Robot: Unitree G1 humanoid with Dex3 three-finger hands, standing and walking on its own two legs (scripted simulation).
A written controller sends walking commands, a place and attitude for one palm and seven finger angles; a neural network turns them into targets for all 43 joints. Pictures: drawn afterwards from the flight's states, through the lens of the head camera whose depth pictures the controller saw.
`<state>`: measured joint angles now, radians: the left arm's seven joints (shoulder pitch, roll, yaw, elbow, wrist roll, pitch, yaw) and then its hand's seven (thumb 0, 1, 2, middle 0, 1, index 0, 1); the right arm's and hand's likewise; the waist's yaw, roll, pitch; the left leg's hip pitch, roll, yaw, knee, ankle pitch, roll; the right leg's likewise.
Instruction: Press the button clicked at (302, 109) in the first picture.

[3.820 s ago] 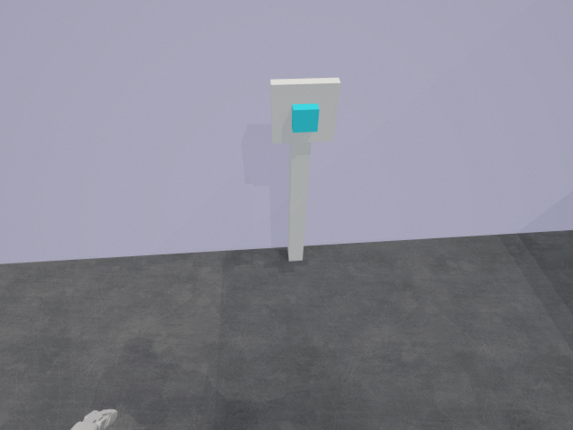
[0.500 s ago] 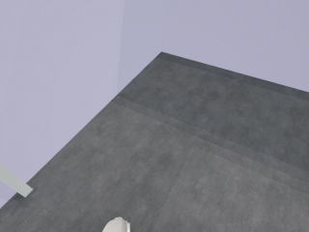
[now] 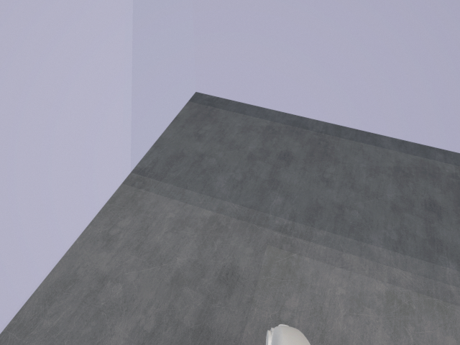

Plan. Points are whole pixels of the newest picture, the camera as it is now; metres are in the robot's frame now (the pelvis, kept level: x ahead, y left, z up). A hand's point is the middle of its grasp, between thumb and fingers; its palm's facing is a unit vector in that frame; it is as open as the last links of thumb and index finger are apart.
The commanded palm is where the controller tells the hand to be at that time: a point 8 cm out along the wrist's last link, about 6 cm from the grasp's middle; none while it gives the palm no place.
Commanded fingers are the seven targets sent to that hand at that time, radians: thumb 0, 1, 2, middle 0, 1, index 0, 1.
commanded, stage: walk to a spot facing it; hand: left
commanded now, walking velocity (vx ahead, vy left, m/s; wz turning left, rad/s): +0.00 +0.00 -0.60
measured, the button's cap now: out of the picture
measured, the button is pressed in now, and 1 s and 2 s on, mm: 0 0 0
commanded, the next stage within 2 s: turn to face it in 0.08 s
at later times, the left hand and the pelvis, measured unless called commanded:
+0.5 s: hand (197, 299) +0.25 +0.08 -0.16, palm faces -0.02 -0.99 -0.16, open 7.3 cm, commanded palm none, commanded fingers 0.00 0.90 0.90 -0.20 -0.30 -0.20 -0.30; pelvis +0.11 -0.06 -0.01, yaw -1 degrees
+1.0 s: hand out of the picture +0.09 +0.22 -0.18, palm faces +0.32 -0.91 -0.25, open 7.4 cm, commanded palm none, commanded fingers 0.00 0.90 0.90 -0.20 -0.30 -0.20 -0.30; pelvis +0.10 -0.01 +0.00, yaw +15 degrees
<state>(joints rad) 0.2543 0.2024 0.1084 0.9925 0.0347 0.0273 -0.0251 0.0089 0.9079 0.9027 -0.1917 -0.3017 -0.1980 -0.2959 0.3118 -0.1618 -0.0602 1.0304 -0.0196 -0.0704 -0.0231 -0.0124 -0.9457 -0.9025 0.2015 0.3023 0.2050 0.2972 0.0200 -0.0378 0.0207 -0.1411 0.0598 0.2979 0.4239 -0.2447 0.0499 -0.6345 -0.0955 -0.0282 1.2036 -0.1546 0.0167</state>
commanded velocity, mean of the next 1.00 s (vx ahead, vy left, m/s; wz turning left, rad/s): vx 0.00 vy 0.00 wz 0.42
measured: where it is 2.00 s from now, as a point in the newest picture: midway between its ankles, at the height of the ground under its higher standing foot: outside the picture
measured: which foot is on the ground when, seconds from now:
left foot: down 0.00-0.26, up 0.28-0.68, down 0.70-1.00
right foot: up 0.00-0.24, down 0.26-0.70, up 0.72-1.00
